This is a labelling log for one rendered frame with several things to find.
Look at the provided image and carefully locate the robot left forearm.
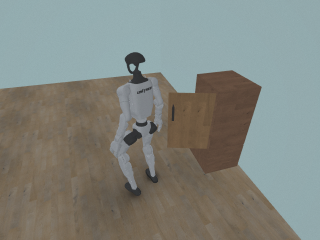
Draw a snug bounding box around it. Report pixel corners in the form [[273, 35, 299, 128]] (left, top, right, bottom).
[[114, 114, 129, 144]]

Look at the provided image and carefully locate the left robot upper arm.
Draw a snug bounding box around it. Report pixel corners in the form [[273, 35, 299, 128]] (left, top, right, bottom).
[[116, 83, 132, 122]]

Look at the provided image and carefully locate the handle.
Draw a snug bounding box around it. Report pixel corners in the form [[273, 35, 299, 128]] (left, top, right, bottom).
[[171, 104, 175, 121]]

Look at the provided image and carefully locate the robot right forearm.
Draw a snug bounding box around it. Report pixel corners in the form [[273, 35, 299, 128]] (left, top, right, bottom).
[[154, 102, 164, 120]]

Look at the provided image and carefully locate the robot left foot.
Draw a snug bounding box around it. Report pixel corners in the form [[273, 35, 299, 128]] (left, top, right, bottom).
[[125, 182, 141, 196]]

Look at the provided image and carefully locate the robot right shin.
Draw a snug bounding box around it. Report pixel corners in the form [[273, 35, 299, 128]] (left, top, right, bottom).
[[144, 145, 155, 177]]

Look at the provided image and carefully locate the right robot upper arm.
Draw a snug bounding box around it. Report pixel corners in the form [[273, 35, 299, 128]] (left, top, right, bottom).
[[147, 77, 164, 106]]

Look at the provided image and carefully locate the robot right hand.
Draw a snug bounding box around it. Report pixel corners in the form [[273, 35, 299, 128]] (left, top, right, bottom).
[[154, 118, 163, 132]]

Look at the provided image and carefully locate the robot left hand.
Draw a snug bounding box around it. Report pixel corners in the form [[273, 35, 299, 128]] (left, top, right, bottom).
[[109, 141, 122, 158]]

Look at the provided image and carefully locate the cupboard door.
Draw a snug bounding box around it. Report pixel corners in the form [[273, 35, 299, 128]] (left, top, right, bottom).
[[167, 92, 217, 149]]

